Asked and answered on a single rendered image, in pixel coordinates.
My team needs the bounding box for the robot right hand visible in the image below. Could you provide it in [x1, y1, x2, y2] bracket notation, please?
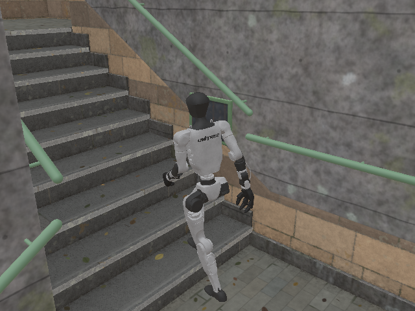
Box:
[236, 188, 254, 213]

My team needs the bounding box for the left robot upper arm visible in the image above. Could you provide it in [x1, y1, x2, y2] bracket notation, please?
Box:
[173, 130, 190, 174]

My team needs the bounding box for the right robot upper arm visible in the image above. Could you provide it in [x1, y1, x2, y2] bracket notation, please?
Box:
[215, 121, 243, 161]

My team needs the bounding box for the right robot foot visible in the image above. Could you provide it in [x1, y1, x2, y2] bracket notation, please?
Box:
[187, 237, 197, 250]

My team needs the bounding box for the robot left forearm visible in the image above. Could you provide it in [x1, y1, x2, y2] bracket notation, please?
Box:
[166, 163, 183, 181]

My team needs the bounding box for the robot right forearm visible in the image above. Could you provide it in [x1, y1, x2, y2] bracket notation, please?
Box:
[234, 156, 250, 190]

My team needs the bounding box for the robot right thigh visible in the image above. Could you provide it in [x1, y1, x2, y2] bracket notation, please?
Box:
[190, 177, 230, 196]

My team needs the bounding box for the robot left hand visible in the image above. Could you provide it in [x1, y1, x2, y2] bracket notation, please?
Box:
[163, 172, 180, 187]

